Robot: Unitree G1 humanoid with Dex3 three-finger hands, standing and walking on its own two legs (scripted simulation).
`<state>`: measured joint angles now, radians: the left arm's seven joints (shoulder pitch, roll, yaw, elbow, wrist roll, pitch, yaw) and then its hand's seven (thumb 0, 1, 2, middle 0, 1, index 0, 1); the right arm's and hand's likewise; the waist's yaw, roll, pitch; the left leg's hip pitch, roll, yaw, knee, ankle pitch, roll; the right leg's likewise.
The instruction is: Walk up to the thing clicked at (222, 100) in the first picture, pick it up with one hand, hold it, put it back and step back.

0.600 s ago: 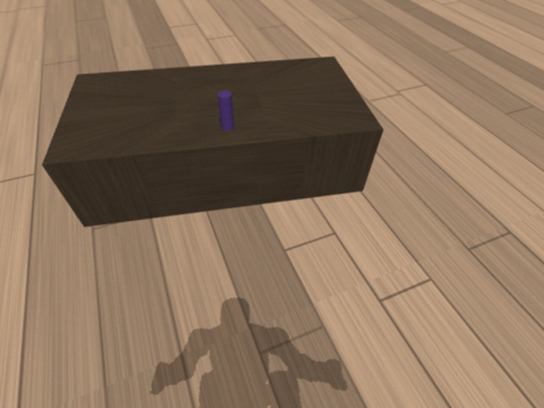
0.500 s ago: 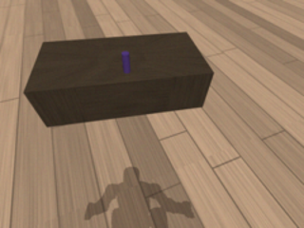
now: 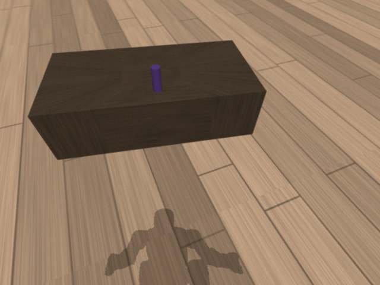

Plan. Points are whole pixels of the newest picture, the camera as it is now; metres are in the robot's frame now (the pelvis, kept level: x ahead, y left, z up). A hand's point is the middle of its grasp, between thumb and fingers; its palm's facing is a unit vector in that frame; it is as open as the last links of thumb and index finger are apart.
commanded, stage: stand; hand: right
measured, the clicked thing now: (156, 78) +1.25 +0.17 -0.32
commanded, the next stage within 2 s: walk up in 0.52 s
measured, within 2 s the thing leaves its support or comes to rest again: neither
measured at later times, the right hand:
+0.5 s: hand out of the picture +0.08 -0.25 -0.16, palm faces -0.03 +0.94 -0.33, open 7.4 cm
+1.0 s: hand (250, 258) +0.22 -0.15 -0.15, palm faces -0.08 +0.92 -0.38, open 7.4 cm
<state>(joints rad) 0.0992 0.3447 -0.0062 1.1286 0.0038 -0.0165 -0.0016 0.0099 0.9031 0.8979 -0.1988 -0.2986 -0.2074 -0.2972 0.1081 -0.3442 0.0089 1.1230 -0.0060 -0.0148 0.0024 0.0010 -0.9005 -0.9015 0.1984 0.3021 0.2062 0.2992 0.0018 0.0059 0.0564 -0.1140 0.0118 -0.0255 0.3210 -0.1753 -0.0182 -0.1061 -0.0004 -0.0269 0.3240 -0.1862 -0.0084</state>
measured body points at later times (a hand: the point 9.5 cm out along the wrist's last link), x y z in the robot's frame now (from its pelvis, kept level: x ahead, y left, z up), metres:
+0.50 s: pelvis +0.00 +0.00 +0.00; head +0.02 +0.00 +0.45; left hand +0.08 +0.30 -0.13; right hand +0.08 -0.30 -0.14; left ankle +0.00 +0.13 -0.75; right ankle -0.01 -0.11 -0.75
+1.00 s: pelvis +0.13 +0.12 -0.03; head +0.14 +0.14 +0.42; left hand +0.14 +0.47 -0.15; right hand +0.22 -0.20 -0.13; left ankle +0.16 +0.25 -0.75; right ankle +0.04 -0.06 -0.67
